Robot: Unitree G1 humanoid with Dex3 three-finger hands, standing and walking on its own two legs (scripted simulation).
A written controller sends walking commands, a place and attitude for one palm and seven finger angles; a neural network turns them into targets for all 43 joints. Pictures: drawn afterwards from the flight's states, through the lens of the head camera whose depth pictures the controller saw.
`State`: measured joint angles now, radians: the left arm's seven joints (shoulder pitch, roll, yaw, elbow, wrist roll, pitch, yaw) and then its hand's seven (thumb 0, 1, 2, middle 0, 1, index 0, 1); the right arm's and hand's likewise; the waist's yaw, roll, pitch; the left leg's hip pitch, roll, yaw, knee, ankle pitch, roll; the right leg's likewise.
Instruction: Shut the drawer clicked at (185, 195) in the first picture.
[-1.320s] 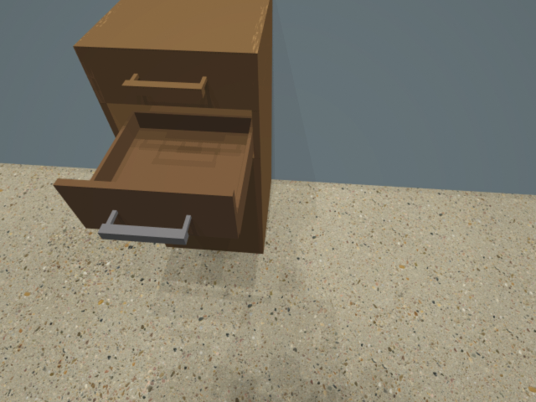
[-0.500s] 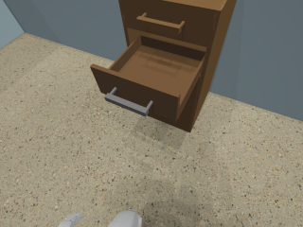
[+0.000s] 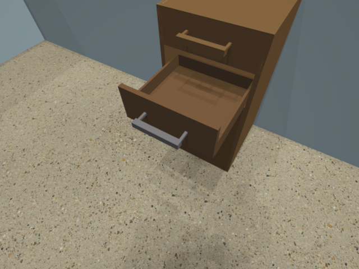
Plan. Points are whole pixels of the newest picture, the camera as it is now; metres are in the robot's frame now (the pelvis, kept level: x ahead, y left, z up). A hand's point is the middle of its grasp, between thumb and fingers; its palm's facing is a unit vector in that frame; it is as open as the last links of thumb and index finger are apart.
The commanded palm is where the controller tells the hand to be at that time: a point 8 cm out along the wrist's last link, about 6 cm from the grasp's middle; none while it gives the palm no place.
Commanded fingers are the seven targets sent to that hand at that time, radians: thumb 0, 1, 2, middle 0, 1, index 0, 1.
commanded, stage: look at it before walking up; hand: left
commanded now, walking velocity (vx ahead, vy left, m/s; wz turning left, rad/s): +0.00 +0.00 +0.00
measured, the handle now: (159, 128) +0.55 +0.12 -0.11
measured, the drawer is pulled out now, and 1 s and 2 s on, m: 0.30 0.30 0.30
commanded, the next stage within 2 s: turn to face it in 0.42 s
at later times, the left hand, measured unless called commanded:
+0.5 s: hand out of the picture +0.06 +0.19 -0.17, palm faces +0.00 -0.98 -0.22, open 7.4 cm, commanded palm none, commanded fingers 0.00 0.90 0.90 -0.20 -0.30 -0.20 -0.30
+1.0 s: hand out of the picture +0.05 +0.18 -0.17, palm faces -0.12 -0.95 -0.29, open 7.4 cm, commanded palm none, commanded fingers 0.00 0.90 0.90 -0.20 -0.30 -0.20 -0.30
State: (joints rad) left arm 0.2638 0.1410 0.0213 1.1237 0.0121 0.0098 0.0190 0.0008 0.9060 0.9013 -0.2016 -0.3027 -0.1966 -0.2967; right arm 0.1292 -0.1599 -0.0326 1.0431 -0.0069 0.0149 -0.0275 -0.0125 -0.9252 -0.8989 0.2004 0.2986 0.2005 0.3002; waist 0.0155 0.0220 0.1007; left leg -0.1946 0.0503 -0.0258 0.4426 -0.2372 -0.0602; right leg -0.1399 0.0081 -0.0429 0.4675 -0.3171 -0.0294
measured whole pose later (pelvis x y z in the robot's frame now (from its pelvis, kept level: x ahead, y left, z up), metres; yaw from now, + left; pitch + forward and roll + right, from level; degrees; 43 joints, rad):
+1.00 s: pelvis -0.01 -0.02 +0.00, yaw -13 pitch +0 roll +2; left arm 0.23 0.19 0.10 1.00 0.03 0.04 0.01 0.00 0.91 0.90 -0.20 -0.30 -0.20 -0.30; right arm 0.12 -0.22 -0.08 1.00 -0.01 0.06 -0.05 0.00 -0.91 -0.90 0.20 0.30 0.20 0.30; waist 0.04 0.00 0.14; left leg -0.42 0.03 0.02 1.04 -0.48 -0.06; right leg -0.24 0.05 0.03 0.53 -0.30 -0.08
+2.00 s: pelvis +0.07 -0.03 +0.00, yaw -23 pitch -1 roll +1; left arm 0.19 0.17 0.03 1.09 0.01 0.02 0.02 0.00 0.91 0.90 -0.20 -0.30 -0.20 -0.30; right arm 0.30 -0.13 -0.02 1.10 -0.01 0.01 -0.04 0.00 -0.90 -0.90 0.20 0.30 0.20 0.30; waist -0.02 -0.02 0.08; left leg -0.17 -0.01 0.06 0.46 -0.27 0.00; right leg -0.18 -0.03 -0.03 0.52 -0.31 -0.01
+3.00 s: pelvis +0.00 +0.03 +0.00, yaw -22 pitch -2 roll -1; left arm 0.40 0.15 0.00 1.07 0.02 0.01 0.03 0.00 0.91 0.90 -0.20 -0.30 -0.19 -0.30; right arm 0.35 -0.14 0.00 1.08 -0.02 0.02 -0.01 0.00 -0.90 -0.90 0.20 0.30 0.20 0.30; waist 0.00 -0.01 0.01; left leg -0.34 -0.01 0.03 0.50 -0.16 0.05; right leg -0.28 -0.01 -0.04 0.50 -0.25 0.00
